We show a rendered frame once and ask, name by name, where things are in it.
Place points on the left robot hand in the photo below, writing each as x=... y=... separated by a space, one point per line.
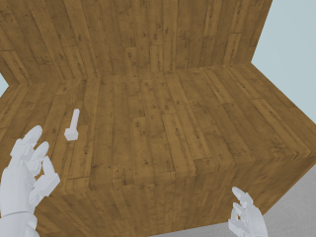
x=18 y=178

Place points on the counter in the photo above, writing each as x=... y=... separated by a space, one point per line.
x=172 y=113

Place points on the left robot forearm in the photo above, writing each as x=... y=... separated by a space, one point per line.
x=18 y=224

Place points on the right robot hand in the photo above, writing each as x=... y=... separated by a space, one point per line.
x=252 y=223

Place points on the tap lever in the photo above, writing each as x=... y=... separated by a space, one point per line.
x=71 y=133

